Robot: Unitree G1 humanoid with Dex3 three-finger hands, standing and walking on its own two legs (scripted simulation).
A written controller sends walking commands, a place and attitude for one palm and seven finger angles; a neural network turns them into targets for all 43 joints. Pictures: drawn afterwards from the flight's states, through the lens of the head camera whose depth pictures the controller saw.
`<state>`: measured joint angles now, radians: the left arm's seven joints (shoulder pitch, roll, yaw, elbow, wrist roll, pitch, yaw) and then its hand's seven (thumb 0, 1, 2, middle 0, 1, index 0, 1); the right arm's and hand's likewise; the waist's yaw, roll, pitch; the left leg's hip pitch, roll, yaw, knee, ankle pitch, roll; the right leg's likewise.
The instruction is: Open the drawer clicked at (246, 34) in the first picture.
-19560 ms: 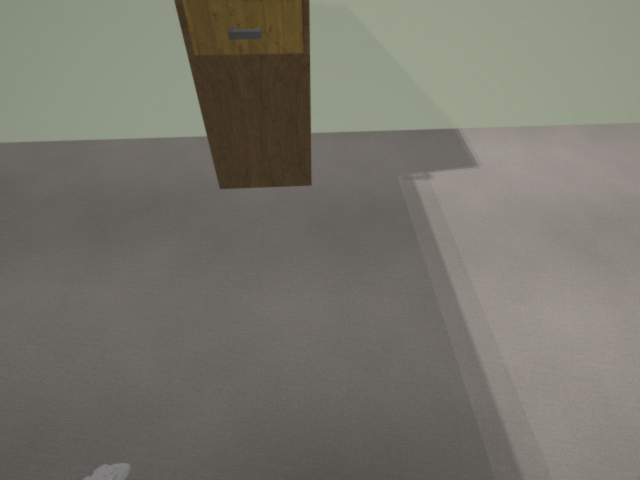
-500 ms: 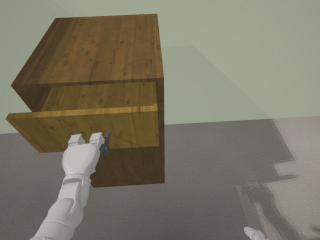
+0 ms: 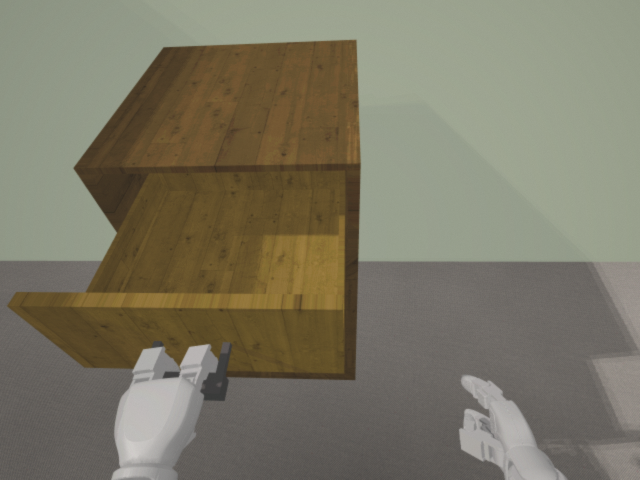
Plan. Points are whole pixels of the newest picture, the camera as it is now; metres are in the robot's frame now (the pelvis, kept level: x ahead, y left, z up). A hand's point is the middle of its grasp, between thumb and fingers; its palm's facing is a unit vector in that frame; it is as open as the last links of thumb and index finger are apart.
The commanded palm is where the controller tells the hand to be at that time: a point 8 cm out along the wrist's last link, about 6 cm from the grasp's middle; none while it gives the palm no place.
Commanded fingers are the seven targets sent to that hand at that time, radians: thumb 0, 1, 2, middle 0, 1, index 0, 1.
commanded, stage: pull the drawer open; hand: left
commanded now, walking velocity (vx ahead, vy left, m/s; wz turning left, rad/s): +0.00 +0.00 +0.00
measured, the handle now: (185, 367) +0.25 +0.21 +0.01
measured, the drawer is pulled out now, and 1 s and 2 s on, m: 0.24 0.30 0.30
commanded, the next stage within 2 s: open the thumb to release the handle in 0.50 s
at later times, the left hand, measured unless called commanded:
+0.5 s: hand out of the picture +0.13 +0.19 -0.01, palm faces -0.07 -0.15 -0.99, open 6.4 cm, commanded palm +0.07 +0.19 +0.05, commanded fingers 0.00 0.90 0.90 -0.40 -1.35 -0.40 -1.35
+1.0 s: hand (167, 477) +0.13 +0.19 -0.01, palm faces -0.02 -0.10 -0.99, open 10.1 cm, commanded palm +0.11 +0.19 +0.05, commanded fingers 0.00 -0.50 0.30 -0.30 -1.20 -0.30 -1.20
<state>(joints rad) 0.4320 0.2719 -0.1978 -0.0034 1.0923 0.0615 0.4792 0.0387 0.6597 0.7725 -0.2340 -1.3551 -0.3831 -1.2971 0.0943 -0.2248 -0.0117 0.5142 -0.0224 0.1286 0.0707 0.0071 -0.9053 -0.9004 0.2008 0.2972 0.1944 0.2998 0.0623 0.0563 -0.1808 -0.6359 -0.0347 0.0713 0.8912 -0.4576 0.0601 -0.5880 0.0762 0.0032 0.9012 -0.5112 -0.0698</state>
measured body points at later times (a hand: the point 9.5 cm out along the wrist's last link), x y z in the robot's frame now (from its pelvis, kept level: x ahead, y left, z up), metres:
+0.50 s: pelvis -0.01 -0.02 -0.02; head +0.02 -0.06 +0.43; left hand +0.12 +0.19 +0.05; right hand +0.19 -0.24 -0.11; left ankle -0.01 +0.08 -0.69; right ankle -0.04 -0.08 -0.69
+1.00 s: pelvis -0.02 -0.04 -0.01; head +0.02 -0.08 +0.43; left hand +0.13 +0.19 +0.05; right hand +0.20 -0.24 -0.12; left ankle -0.01 +0.08 -0.69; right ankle -0.04 -0.08 -0.69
